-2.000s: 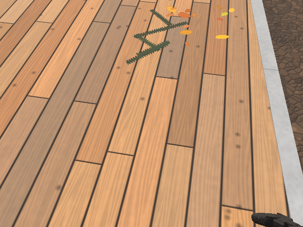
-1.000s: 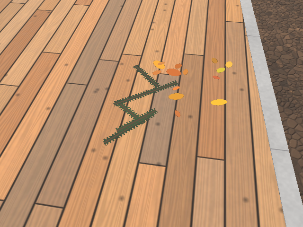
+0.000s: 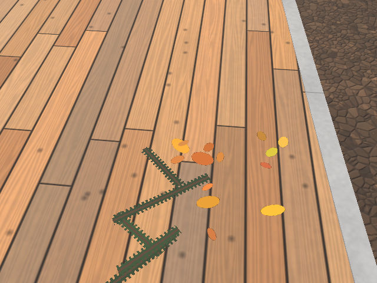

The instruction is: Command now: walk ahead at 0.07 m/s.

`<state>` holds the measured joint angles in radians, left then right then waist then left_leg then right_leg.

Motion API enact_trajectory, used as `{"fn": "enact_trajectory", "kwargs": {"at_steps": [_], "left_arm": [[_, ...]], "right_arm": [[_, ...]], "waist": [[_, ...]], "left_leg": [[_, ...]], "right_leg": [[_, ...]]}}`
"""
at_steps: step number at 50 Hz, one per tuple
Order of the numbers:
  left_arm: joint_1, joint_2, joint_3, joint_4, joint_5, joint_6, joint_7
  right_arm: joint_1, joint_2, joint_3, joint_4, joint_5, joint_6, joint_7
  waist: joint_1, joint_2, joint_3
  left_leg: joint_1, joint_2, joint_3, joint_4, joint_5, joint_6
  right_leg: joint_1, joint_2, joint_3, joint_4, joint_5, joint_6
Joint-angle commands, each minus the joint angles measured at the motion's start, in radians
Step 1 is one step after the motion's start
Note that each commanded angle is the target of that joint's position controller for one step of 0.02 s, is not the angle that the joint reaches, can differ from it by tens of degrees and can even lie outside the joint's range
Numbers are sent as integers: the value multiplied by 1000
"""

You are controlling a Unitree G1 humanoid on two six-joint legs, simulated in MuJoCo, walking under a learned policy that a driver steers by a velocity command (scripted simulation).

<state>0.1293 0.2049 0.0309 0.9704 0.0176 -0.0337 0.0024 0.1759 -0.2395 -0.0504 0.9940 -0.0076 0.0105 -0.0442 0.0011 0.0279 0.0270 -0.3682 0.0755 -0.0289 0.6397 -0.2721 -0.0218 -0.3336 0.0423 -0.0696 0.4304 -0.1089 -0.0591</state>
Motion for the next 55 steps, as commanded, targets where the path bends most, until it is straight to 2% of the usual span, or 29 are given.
{"fn": "enact_trajectory", "kwargs": {"at_steps": [1,2,3,5,9,14,15,17,20,23,25,26,27,28,29,30,32,35,39,44,47,48,49,50,51,52,53,54,55], "left_arm": [[-46,107,12,-39,-11,-1,9],[-26,107,11,-31,-7,2,9],[22,104,17,-31,-9,7,13],[13,114,19,-21,-4,14,24],[34,105,19,8,-5,17,25],[23,106,21,26,-14,17,22],[40,99,20,40,-15,20,23],[45,109,26,50,-26,26,25],[20,97,26,36,-35,-1,21],[-5,73,23,15,-40,-48,0],[82,80,30,43,-45,-62,-9],[187,99,40,83,-47,-62,-9],[304,182,67,117,-49,-65,-5],[426,283,93,145,-48,-65,-11],[405,202,62,139,-29,-73,-13],[357,149,45,123,-22,-80,-14],[296,121,28,98,-24,-81,-20],[306,99,12,96,-18,-62,-9],[295,157,21,78,-14,-54,16],[356,161,37,107,-36,-55,18],[321,189,53,97,-32,-42,18],[306,183,51,91,-28,-33,18],[289,169,44,75,-20,-29,16],[388,64,16,57,-16,-40,6],[383,31,4,65,-31,-68,-3],[288,114,28,32,-60,-89,-8],[208,145,34,6,-71,-98,-4],[177,142,41,-1,-61,-97,5],[191,137,51,5,-46,-83,15]], "right_arm": [[111,-76,-16,3,-22,7,1],[98,-105,-17,-8,-22,4,-1],[68,-170,-33,5,-4,1,-3],[45,-90,-17,14,-5,-18,3],[48,-79,-14,30,2,-43,6],[69,-83,-12,49,6,-40,5],[90,-79,-12,62,8,-37,4],[99,-103,-23,66,21,-29,2],[145,-124,-32,62,36,-50,4],[189,-153,-46,76,41,-82,12],[118,-134,-43,51,41,-89,21],[39,-127,-41,22,42,-88,24],[-39,-87,-29,-24,41,-97,25],[-41,-46,-20,-53,29,-116,24],[-52,-77,-29,-55,32,-128,28],[-36,-73,-29,-47,47,-134,39],[-47,-70,-33,-41,50,-135,47],[-73,-44,-35,-53,37,-118,58],[-250,1,-9,-124,30,-106,63],[-345,-45,-6,-175,42,-103,82],[-236,-109,-34,-161,37,-109,85],[-94,-143,-56,-120,37,-106,80],[81,-184,-77,-71,35,-101,72],[231,-270,-96,-44,8,-96,65],[238,-231,-75,-36,14,-94,68],[138,-178,-56,-46,26,-102,72],[43,-135,-42,-71,25,-109,73],[-30,-107,-32,-79,12,-118,79],[-69,-76,-23,-81,1,-127,84]], "waist": [[-54,-105,-58],[-33,-64,-15],[28,73,18],[17,94,27],[11,45,-19],[-5,-2,-56],[-8,-4,-77],[-9,10,-30],[-31,51,87],[-29,143,106],[32,119,70],[87,80,51],[132,-93,36],[159,-339,-17],[127,-253,-8],[91,-169,12],[55,-73,34],[37,-96,35],[58,-98,89],[56,-117,120],[-27,-146,13],[-99,-149,-70],[-175,-135,-169],[-144,78,-335],[-131,204,-426],[-117,156,-268],[-88,87,-150],[-46,17,-79],[-4,24,-59]], "left_leg": [[248,1,10,-164,120,34],[216,50,-41,-230,97,57],[91,39,-41,-240,-80,80],[-22,21,-39,-307,-173,52],[68,7,-20,-263,42,30],[138,-3,-4,-220,195,41],[152,-11,4,-225,113,47],[114,-16,-10,-234,-181,86],[114,79,-160,-309,-416,165],[214,237,-378,-359,-267,251],[160,203,-292,-294,-102,215],[43,139,-193,-220,-34,170],[-125,-3,-8,36,84,88],[-350,-114,86,363,-85,25],[-480,-86,-15,550,-271,39],[-524,-41,-49,637,-225,68],[-548,22,-26,591,-73,95],[-445,41,21,425,41,72],[-308,-9,80,81,222,36],[-239,-28,70,-88,296,77],[-61,-81,98,-99,226,126],[120,-112,118,-97,211,150],[391,-55,51,-75,198,187],[768,212,-382,-124,-5,325],[803,326,-752,-344,-159,382],[672,286,-660,-381,-219,326],[502,253,-502,-401,-160,289],[332,218,-386,-434,-58,267],[224,177,-300,-457,17,244]], "right_leg": [[-113,-182,182,-207,-421,-44],[-110,-149,163,-160,-423,-7],[-43,-81,93,-139,-345,19],[100,-70,66,-61,-207,29],[124,-77,63,-29,-65,12],[144,-82,60,-4,59,16],[152,-68,43,5,-20,15],[94,-35,12,50,-303,3],[-83,-35,18,131,-434,-13],[-186,-42,14,256,-291,-33],[-36,-45,18,159,-254,-54],[144,-53,49,74,-215,-69],[312,-164,263,-54,-228,-125],[526,-360,629,-184,-132,-235],[560,-422,703,-184,-27,-253],[551,-407,611,-153,42,-227],[507,-351,429,-169,150,-176],[415,-285,277,-228,229,-138],[260,-232,164,-306,201,-124],[338,-285,132,-319,218,-113],[428,-300,97,-144,618,-79],[401,-268,68,22,735,-57],[239,-227,50,255,634,-26],[-138,-78,23,663,185,34],[-282,18,153,895,-435,36],[-389,-46,200,978,-406,12],[-397,-101,166,957,-320,-6],[-348,-148,146,886,-236,-10],[-274,-184,152,823,-190,-14]]}}
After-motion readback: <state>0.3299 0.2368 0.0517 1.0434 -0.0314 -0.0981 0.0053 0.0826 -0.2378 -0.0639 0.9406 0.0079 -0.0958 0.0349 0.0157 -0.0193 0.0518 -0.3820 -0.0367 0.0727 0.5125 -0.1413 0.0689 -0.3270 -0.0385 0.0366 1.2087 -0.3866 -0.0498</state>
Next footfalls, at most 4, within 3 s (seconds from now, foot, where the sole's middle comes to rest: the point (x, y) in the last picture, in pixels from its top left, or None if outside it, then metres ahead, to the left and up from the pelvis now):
0.02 left None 0.08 0.15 -0.77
0.98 left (159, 281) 0.50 0.14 -0.77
1.54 right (225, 202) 0.81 -0.11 -0.77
2.08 left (169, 140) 1.13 0.13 -0.77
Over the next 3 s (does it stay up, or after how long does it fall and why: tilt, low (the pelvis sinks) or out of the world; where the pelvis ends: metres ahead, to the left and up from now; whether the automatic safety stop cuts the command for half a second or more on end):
stays up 1.47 -0.01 0.01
